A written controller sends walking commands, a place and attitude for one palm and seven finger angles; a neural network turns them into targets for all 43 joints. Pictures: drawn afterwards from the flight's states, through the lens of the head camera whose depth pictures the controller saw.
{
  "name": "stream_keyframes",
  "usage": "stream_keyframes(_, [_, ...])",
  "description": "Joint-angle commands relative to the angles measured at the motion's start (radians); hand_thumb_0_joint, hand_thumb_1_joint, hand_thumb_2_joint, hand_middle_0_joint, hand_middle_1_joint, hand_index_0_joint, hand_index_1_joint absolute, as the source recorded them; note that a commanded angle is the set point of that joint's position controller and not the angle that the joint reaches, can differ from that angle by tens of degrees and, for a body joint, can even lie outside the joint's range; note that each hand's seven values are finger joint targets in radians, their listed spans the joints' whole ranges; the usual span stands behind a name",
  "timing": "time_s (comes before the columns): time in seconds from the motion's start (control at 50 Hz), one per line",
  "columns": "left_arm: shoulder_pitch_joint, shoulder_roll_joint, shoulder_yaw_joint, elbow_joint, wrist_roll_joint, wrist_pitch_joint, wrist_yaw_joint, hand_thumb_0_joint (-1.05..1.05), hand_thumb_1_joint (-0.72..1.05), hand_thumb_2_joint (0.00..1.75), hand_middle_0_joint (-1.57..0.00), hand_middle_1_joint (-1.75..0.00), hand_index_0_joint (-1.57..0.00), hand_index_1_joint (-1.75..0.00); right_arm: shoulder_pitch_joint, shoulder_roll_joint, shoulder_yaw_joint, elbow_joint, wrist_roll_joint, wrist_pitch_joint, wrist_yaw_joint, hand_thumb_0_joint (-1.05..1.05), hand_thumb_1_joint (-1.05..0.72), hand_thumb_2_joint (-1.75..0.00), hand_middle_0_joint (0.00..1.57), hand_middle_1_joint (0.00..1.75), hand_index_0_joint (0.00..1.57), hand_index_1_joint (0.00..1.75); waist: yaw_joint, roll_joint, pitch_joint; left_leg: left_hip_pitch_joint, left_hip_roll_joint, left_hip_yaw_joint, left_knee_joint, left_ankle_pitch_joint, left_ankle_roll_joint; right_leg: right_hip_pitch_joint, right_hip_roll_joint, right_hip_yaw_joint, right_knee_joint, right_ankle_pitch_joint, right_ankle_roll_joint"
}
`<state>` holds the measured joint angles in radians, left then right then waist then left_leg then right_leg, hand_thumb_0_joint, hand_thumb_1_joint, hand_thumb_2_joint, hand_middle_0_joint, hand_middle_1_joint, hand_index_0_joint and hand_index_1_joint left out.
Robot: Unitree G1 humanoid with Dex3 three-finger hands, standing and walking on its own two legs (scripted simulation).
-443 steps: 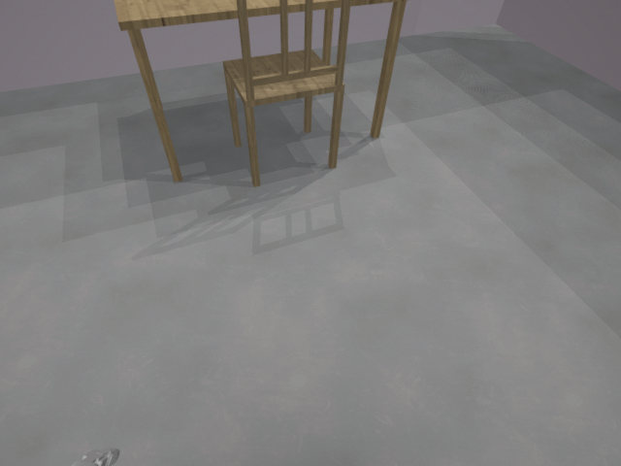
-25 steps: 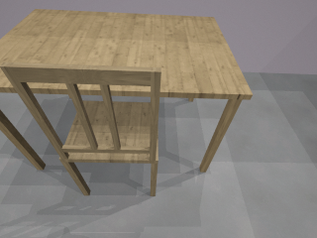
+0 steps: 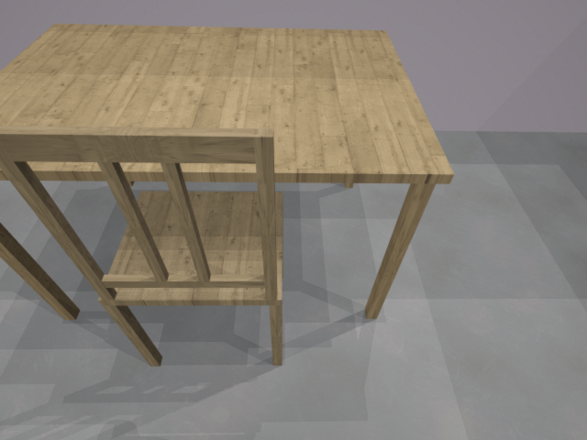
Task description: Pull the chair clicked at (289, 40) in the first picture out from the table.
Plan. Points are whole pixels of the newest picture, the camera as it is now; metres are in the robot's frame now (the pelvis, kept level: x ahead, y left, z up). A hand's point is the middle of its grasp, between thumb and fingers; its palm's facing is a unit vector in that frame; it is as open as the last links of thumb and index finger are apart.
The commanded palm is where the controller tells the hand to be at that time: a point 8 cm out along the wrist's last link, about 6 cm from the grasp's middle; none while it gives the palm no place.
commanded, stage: look again from close up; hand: left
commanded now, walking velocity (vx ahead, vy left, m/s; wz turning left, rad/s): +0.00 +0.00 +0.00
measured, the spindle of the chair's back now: (140, 229) +0.48 +0.32 -0.05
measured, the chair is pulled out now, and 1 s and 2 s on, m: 0.00 0.00 0.00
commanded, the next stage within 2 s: shuffle to correct the standing spot in 0.46 s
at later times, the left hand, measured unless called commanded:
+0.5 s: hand out of the picture -0.02 +0.14 -0.18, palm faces +0.05 -0.99 -0.15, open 7.3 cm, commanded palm none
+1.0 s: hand out of the picture +0.02 +0.17 -0.18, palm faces +0.05 -0.99 -0.16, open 7.4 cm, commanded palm none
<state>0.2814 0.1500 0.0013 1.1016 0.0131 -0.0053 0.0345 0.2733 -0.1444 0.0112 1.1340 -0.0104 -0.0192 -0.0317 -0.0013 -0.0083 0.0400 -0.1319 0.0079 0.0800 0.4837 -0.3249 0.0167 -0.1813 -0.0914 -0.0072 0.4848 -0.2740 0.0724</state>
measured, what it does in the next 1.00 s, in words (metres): lifts its right foot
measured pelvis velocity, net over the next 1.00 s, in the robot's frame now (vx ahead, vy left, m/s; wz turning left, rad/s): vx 0.04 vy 0.00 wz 0.01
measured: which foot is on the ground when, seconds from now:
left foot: down 0.00-1.00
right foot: down 0.00-0.86, up 0.88-1.00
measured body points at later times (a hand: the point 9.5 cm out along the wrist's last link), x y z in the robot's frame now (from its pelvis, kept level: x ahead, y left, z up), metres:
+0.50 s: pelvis -0.01 -0.02 +0.00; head +0.00 -0.01 +0.45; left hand -0.02 +0.19 -0.16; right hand -0.01 -0.23 -0.16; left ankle -0.04 +0.10 -0.74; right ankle -0.01 -0.17 -0.74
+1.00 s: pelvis +0.04 +0.00 -0.01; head +0.06 +0.02 +0.44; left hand +0.02 +0.22 -0.17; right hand -0.02 -0.21 -0.16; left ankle -0.04 +0.10 -0.74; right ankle +0.02 -0.11 -0.71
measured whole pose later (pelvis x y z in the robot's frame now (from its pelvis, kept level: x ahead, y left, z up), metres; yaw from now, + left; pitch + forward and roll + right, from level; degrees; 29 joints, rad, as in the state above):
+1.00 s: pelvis +0.04 +0.00 -0.01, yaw +1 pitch +0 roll +0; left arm 0.33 0.15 0.04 1.09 0.02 0.00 0.01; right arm 0.40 -0.11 0.01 1.12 -0.03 -0.05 -0.04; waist -0.02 -0.02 0.04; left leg -0.11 0.01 0.07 0.52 -0.41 0.03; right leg -0.33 -0.04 -0.09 0.79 -0.52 -0.04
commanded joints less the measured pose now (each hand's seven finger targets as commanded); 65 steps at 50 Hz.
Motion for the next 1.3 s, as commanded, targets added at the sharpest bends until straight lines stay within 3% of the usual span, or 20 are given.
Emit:
stream_keyframes(0.0, [0.074, 0.091, 0.013, -0.025, 0.0, -0.012, 0.008, 0.0, 0.9, 0.9, -0.2, -0.3, -0.2, -0.3, 0.055, -0.095, -0.019, -0.025, 0.002, -0.012, -0.001, 0.0, -0.9, -0.9, 0.2, 0.3, 0.2, 0.3, 0.005, -0.011, 0.018, -0.05, 0.086, -0.072, -0.101, 0.258, 0.015, 0.014, -0.028, 0.018, -0.053, 0.273, -0.081])
stream_keyframes(0.54, [0.103, 0.072, 0.013, -0.017, 0.001, -0.017, 0.006, 0.0, 0.9, 0.9, -0.2, -0.3, -0.2, -0.3, 0.074, -0.074, -0.016, -0.008, 0.004, -0.009, 0.001, 0.0, -0.9, -0.9, 0.2, 0.3, 0.2, 0.3, 0.009, 0.012, 0.048, -0.081, 0.086, -0.08, -0.128, 0.178, 0.003, 0.0, -0.016, 0.017, -0.107, 0.164, -0.086])
stream_keyframes(0.64, [0.121, 0.09, 0.029, -0.029, 0.011, -0.009, -0.003, 0.0, 0.9, 0.9, -0.2, -0.3, -0.2, -0.3, 0.099, -0.08, -0.025, -0.017, -0.007, 0.009, 0.013, 0.0, -0.9, -0.9, 0.2, 0.3, 0.2, 0.3, 0.016, -0.028, 0.104, -0.152, 0.049, -0.06, -0.088, -0.121, 0.017, -0.062, -0.021, 0.043, -0.129, -0.222, -0.112])
stream_keyframes(0.72, [0.154, 0.116, 0.051, -0.035, 0.009, -0.009, -0.006, 0.0, 0.9, 0.9, -0.2, -0.3, -0.2, -0.3, 0.11, -0.058, -0.026, -0.042, -0.01, 0.009, 0.018, 0.0, -0.9, -0.9, 0.2, 0.3, 0.2, 0.3, 0.021, -0.086, 0.125, -0.218, 0.009, -0.016, 0.022, -0.113, 0.017, -0.058, -0.071, 0.116, -0.166, -0.315, -0.16])
stream_keyframes(0.8, [0.131, 0.1, 0.058, -0.051, 0.008, -0.014, -0.01, 0.0, 0.9, 0.9, -0.2, -0.3, -0.2, -0.3, 0.17, -0.056, -0.024, -0.04, -0.01, -0.014, 0.017, 0.0, -0.9, -0.9, 0.2, 0.3, 0.2, 0.3, -0.008, -0.029, 0.096, -0.116, 0.028, -0.036, -0.012, 0.012, 0.03, -0.113, -0.049, 0.048, -0.055, -0.163, -0.159])
stream_keyframes(0.84, [0.073, 0.038, 0.046, -0.081, 0.013, -0.015, -0.014, 0.0, 0.9, 0.9, -0.2, -0.3, -0.2, -0.3, 0.283, -0.125, -0.035, -0.001, -0.013, -0.027, 0.007, 0.0, -0.9, -0.9, 0.2, 0.3, 0.2, 0.3, -0.049, 0.231, 0.076, 0.014, 0.186, -0.237, -0.146, 0.193, 0.099, -0.234, 0.071, -0.128, 0.222, -0.128, -0.11])
stream_keyframes(0.86, [0.022, 0.022, 0.038, -0.107, 0.016, -0.022, -0.012, 0.0, 0.9, 0.9, -0.2, -0.3, -0.2, -0.3, 0.323, -0.132, -0.034, 0.01, -0.016, -0.03, -0.004, 0.0, -0.9, -0.9, 0.2, 0.3, 0.2, 0.3, -0.064, 0.281, 0.105, 0.088, 0.251, -0.328, -0.175, 0.4, 0.16, -0.363, 0.092, -0.134, 0.337, -0.252, -0.104])
stream_keyframes(0.88, [-0.011, 0.024, 0.038, -0.121, 0.013, -0.027, -0.011, 0.0, 0.9, 0.9, -0.2, -0.3, -0.2, -0.3, 0.333, -0.121, -0.028, 0.016, -0.021, -0.032, -0.009, 0.0, -0.9, -0.9, 0.2, 0.3, 0.2, 0.3, -0.07, 0.251, 0.121, 0.131, 0.284, -0.353, -0.16, 0.564, 0.209, -0.433, 0.075, -0.106, 0.423, -0.327, -0.115])
stream_keyframes(0.92, [-0.041, 0.014, 0.039, -0.127, 0.004, -0.038, -0.021, 0.0, 0.9, 0.9, -0.2, -0.3, -0.2, -0.3, 0.294, -0.107, -0.024, 0.004, -0.025, -0.036, -0.012, 0.0, -0.9, -0.9, 0.2, 0.3, 0.2, 0.3, -0.052, 0.157, 0.1, 0.15, 0.285, -0.307, -0.108, 0.741, 0.227, -0.413, 0.045, -0.082, 0.39, -0.321, -0.126])
stream_keyframes(0.96, [-0.008, -0.002, 0.038, -0.11, -0.002, -0.034, -0.024, 0.0, 0.9, 0.9, -0.2, -0.3, -0.2, -0.3, 0.222, -0.11, -0.019, -0.013, -0.021, -0.035, -0.019, 0.0, -0.9, -0.9, 0.2, 0.3, 0.2, 0.3, -0.015, 0.166, 0.067, 0.065, 0.22, -0.191, -0.083, 0.822, 0.162, -0.233, 0.053, -0.098, 0.204, -0.187, -0.113])
stream_keyframes(1.0, [0.119, 0.015, 0.038, -0.064, -0.004, -0.034, -0.017, 0.0, 0.9, 0.9, -0.2, -0.3, -0.2, -0.3, 0.174, -0.105, -0.017, -0.02, -0.003, -0.034, -0.026, 0.0, -0.9, -0.9, 0.2, 0.3, 0.2, 0.3, 0.047, 0.11, -0.005, 0.012, 0.157, -0.124, 0.022, 0.783, 0.086, 0.005, 0.056, -0.088, -0.034, 0.15, -0.1])
stream_keyframes(1.02, [0.187, 0.061, 0.045, -0.038, -0.006, -0.039, -0.004, 0.0, 0.9, 0.9, -0.2, -0.3, -0.2, -0.3, 0.172, -0.079, -0.017, -0.026, 0.005, -0.037, -0.026, 0.0, -0.9, -0.9, 0.2, 0.3, 0.2, 0.3, 0.065, 0.025, -0.065, -0.082, 0.122, -0.104, 0.072, 0.638, 0.044, 0.182, -0.02, 0.011, -0.043, 0.462, -0.112])
stream_keyframes(1.04, [0.211, 0.109, 0.044, -0.018, -0.01, -0.045, 0.005, 0.0, 0.9, 0.9, -0.2, -0.3, -0.2, -0.3, 0.188, -0.06, -0.016, -0.029, 0.013, -0.036, -0.024, 0.0, -0.9, -0.9, 0.2, 0.3, 0.2, 0.3, 0.049, -0.053, -0.103, -0.176, 0.068, -0.077, 0.092, 0.312, 0.004, 0.272, -0.162, 0.138, 0.014, 0.814, -0.183])
stream_keyframes(1.06, [0.192, 0.13, 0.043, -0.011, -0.011, -0.042, 0.007, 0.0, 0.9, 0.9, -0.2, -0.3, -0.2, -0.3, 0.195, -0.043, -0.026, -0.02, 0.016, -0.027, -0.023, 0.0, -0.9, -0.9, 0.2, 0.3, 0.2, 0.3, 0.031, -0.067, -0.084, -0.177, 0.026, -0.068, 0.101, 0.081, -0.015, 0.236, -0.233, 0.144, 0.02, 1.001, -0.243])
stream_keyframes(1.1, [0.128, 0.126, 0.039, -0.026, -0.003, -0.037, 0.018, 0.0, 0.9, 0.9, -0.2, -0.3, -0.2, -0.3, 0.171, -0.012, -0.03, -0.016, 0.017, 0.001, -0.026, 0.0, -0.9, -0.9, 0.2, 0.3, 0.2, 0.3, 0.024, -0.234, -0.042, -0.19, 0.041, -0.048, 0.188, -0.206, -0.026, 0.169, -0.258, 0.128, -0.006, 1.122, -0.289])
stream_keyframes(1.14, [0.056, 0.11, 0.035, -0.053, 0.003, -0.025, 0.025, 0.0, 0.9, 0.9, -0.2, -0.3, -0.2, -0.3, 0.173, 0.011, -0.031, -0.007, 0.017, 0.01, -0.02, 0.0, -0.9, -0.9, 0.2, 0.3, 0.2, 0.3, 0.0, -0.182, -0.029, -0.161, 0.053, -0.052, 0.122, -0.159, -0.023, 0.102, -0.228, 0.084, 0.004, 1.015, -0.276])
stream_keyframes(1.18, [-0.002, 0.108, 0.037, -0.077, -0.011, -0.015, 0.023, 0.0, 0.9, 0.9, -0.2, -0.3, -0.2, -0.3, 0.203, 0.004, -0.032, 0.012, 0.015, 0.007, -0.015, 0.0, -0.9, -0.9, 0.2, 0.3, 0.2, 0.3, -0.027, -0.089, -0.061, -0.04, 0.068, -0.045, -0.093, 0.182, -0.023, 0.045, -0.146, 0.029, 0.052, 0.735, -0.201])
stream_keyframes(1.2, [-0.006, 0.09, 0.039, -0.094, -0.017, -0.009, 0.017, 0.0, 0.9, 0.9, -0.2, -0.3, -0.2, -0.3, 0.182, -0.025, -0.036, 0.007, 0.005, 0.002, -0.016, 0.0, -0.9, -0.9, 0.2, 0.3, 0.2, 0.3, -0.007, 0.006, -0.067, 0.005, 0.119, -0.081, -0.094, 0.422, -0.006, -0.005, -0.076, 0.002, 0.053, 0.528, -0.15])
stream_keyframes(1.24, [-0.035, 0.069, 0.042, -0.11, -0.005, 0.008, 0.016, 0.0, 0.9, 0.9, -0.2, -0.3, -0.2, -0.3, 0.103, -0.049, -0.04, -0.025, -0.003, 0.0, -0.011, 0.0, -0.9, -0.9, 0.2, 0.3, 0.2, 0.3, 0.009, 0.133, 0.017, -0.094, 0.177, -0.113, -0.131, 0.507, 0.031, -0.015, -0.002, -0.033, 0.052, 0.216, -0.099])
stream_keyframes(1.28, [-0.007, 0.061, 0.039, -0.099, 0.0, 0.008, 0.012, 0.0, 0.9, 0.9, -0.2, -0.3, -0.2, -0.3, 0.064, -0.053, -0.037, -0.042, -0.004, -0.005, -0.016, 0.0, -0.9, -0.9, 0.2, 0.3, 0.2, 0.3, 0.024, 0.101, 0.027, -0.093, 0.17, -0.109, -0.132, 0.513, 0.038, -0.002, 0.001, -0.015, 0.029, 0.207, -0.098])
